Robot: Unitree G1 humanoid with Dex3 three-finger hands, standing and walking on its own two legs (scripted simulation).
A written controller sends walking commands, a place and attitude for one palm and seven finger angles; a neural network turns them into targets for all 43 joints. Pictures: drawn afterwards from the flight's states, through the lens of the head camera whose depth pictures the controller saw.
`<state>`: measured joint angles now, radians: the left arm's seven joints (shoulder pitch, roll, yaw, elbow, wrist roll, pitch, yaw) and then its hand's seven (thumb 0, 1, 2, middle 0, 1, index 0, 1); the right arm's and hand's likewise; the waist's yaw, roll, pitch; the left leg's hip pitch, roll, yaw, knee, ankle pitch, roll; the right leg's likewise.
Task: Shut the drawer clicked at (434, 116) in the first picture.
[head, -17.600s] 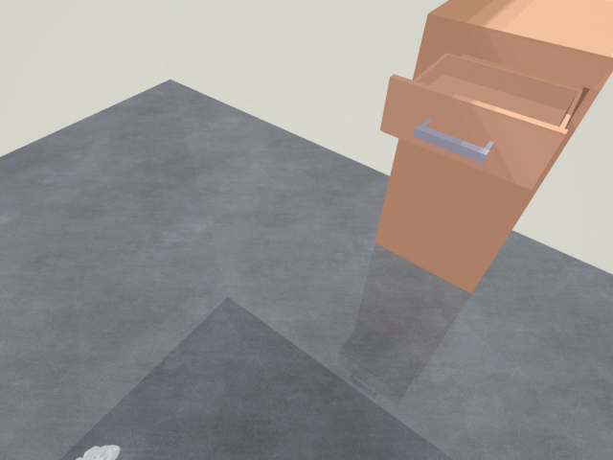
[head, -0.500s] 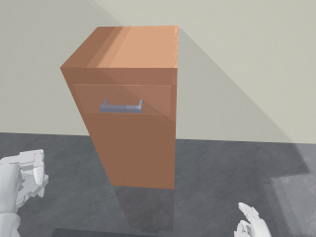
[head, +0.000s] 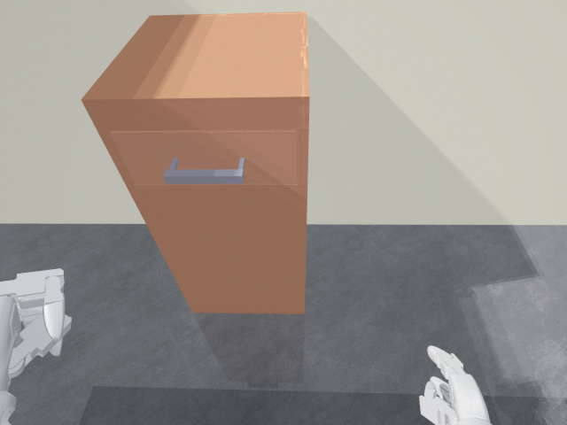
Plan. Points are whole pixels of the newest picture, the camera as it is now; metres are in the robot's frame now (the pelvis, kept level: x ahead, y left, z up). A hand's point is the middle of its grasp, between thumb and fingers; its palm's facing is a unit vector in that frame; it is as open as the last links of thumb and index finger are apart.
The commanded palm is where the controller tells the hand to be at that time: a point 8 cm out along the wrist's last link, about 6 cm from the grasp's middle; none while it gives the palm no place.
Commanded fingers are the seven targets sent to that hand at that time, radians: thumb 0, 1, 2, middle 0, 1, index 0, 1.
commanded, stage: step back with the hand held close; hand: left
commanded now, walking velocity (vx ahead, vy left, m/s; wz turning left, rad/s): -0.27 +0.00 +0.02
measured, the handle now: (206, 169) +0.60 +0.22 -0.01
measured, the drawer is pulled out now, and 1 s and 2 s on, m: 0.00 0.00 0.00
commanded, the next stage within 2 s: stop stepping back and stand still in 1.32 s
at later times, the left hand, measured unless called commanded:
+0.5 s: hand (11, 393) +0.12 +0.25 +0.15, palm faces +0.35 -0.80 -0.49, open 3.2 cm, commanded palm +0.06 +0.29 +0.17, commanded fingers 0.00 0.90 0.90 -1.40 -1.60 -1.40 -1.60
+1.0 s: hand out of the picture +0.08 +0.25 +0.16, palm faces +0.30 -0.84 -0.45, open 3.2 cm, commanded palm +0.02 +0.30 +0.17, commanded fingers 0.00 0.90 0.90 -1.40 -1.60 -1.40 -1.60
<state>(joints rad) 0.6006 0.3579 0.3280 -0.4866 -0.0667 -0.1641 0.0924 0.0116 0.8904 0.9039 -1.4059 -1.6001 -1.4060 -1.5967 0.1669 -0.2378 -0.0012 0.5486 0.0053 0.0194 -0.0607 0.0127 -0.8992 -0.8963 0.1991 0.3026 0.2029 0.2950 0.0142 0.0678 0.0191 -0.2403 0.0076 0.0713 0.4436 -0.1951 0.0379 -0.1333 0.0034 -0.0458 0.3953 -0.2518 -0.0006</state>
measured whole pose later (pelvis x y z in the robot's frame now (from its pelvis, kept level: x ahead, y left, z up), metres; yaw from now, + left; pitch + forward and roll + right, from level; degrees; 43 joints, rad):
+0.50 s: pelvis -0.06 +0.01 -0.01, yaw +1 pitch +1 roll -2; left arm 0.65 0.39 0.37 -0.59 -0.04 -0.23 0.14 0.01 0.89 0.90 -1.41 -1.60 -1.41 -1.60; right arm 0.19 -0.21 0.00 0.53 0.00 -0.03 -0.08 0.01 -0.90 -0.90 0.20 0.30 0.20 0.29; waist 0.01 0.04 0.05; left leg -0.42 0.01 0.05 0.54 -0.14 0.06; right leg -0.31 0.00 -0.07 0.51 -0.21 0.01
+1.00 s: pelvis -0.12 +0.02 -0.01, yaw -2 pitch +5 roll -3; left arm 0.62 0.44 0.38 -0.63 -0.07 -0.29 0.13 0.01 0.89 0.90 -1.41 -1.60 -1.41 -1.60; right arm 0.13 -0.18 0.02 0.62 -0.03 -0.08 -0.05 0.01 -0.90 -0.90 0.20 0.30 0.20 0.30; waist 0.04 0.00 0.00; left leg -0.53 0.01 0.05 0.39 0.04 0.06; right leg -0.13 0.05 0.01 0.39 -0.35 -0.01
